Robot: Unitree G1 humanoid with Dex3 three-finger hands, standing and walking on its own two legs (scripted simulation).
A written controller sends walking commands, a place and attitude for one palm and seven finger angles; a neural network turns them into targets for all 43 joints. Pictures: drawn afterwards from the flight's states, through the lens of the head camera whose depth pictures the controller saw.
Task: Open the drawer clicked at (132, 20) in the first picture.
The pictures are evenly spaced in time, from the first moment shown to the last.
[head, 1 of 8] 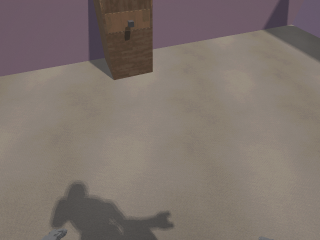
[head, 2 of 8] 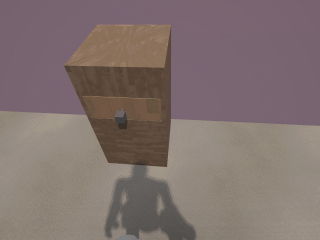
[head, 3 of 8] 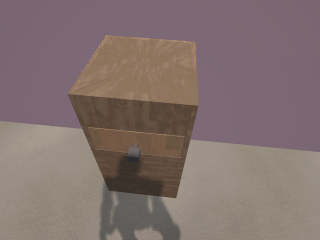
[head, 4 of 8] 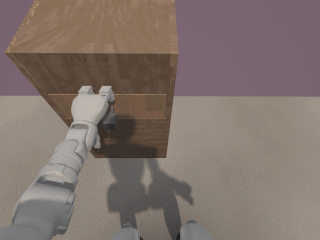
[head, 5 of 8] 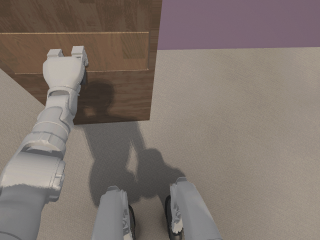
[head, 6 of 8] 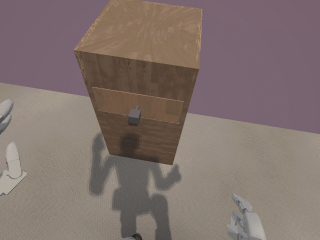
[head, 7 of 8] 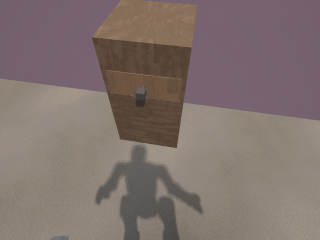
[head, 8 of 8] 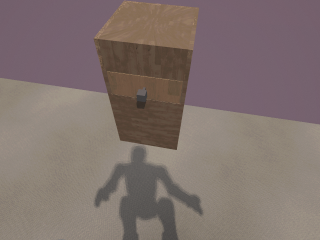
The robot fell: no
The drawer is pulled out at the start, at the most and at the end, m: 0.00 0.00 0.00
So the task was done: no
